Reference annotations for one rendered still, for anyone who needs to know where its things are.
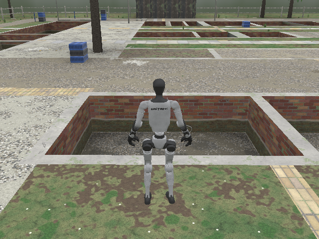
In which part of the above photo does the robot right thigh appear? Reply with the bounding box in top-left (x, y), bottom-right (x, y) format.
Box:
top-left (164, 139), bottom-right (176, 173)

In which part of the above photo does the robot left thigh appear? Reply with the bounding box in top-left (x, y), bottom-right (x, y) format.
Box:
top-left (142, 138), bottom-right (153, 173)

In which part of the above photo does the robot left hand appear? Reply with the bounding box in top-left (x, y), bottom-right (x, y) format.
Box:
top-left (128, 136), bottom-right (139, 146)

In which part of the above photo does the right robot forearm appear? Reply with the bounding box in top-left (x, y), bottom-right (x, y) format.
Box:
top-left (180, 119), bottom-right (190, 138)

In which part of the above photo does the robot right hand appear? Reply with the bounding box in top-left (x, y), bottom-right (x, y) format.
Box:
top-left (181, 135), bottom-right (192, 146)

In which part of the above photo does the robot thigh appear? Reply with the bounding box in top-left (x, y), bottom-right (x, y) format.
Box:
top-left (142, 138), bottom-right (153, 173)
top-left (164, 139), bottom-right (176, 173)

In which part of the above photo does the left robot forearm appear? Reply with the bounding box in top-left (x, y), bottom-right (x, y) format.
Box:
top-left (129, 120), bottom-right (139, 138)

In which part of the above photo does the robot right upper arm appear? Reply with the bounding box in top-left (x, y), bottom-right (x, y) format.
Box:
top-left (170, 100), bottom-right (184, 127)

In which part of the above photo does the robot left upper arm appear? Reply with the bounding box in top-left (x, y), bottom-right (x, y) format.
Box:
top-left (135, 101), bottom-right (149, 127)

